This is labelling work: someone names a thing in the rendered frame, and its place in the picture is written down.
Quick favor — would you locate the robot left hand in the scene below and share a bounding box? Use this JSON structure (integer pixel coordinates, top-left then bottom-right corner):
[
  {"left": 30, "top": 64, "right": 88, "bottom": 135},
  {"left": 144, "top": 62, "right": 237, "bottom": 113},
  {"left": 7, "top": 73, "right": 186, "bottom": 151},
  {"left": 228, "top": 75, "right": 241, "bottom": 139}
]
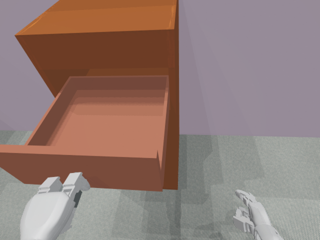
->
[{"left": 20, "top": 172, "right": 90, "bottom": 240}]

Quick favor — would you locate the handle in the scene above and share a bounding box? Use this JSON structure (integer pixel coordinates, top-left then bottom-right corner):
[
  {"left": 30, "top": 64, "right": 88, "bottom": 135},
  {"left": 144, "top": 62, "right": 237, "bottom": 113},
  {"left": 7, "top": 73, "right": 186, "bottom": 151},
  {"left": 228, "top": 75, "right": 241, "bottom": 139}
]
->
[{"left": 59, "top": 172, "right": 82, "bottom": 208}]

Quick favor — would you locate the right robot forearm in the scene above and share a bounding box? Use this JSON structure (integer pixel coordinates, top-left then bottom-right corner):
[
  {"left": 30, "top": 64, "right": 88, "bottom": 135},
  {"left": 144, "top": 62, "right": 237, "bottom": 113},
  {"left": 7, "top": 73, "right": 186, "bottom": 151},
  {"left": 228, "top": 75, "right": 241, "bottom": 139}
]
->
[{"left": 253, "top": 224, "right": 284, "bottom": 240}]

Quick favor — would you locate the robot right hand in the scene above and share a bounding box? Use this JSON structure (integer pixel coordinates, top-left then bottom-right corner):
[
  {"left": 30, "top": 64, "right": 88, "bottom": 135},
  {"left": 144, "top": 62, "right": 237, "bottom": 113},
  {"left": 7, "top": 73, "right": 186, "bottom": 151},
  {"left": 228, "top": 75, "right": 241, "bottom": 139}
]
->
[{"left": 233, "top": 189, "right": 272, "bottom": 235}]

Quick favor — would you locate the cabinet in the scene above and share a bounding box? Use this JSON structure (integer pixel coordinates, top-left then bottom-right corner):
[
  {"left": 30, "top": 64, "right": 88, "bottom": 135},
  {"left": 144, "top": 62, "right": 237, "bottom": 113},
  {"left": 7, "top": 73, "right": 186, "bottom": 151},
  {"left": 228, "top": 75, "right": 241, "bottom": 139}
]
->
[{"left": 14, "top": 0, "right": 180, "bottom": 190}]

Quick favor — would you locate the drawer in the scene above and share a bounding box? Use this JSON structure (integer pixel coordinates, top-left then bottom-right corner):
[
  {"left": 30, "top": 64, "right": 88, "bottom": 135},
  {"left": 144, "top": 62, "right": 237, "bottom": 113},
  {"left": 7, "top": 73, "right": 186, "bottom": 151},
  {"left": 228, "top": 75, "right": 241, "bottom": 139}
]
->
[{"left": 0, "top": 75, "right": 170, "bottom": 192}]

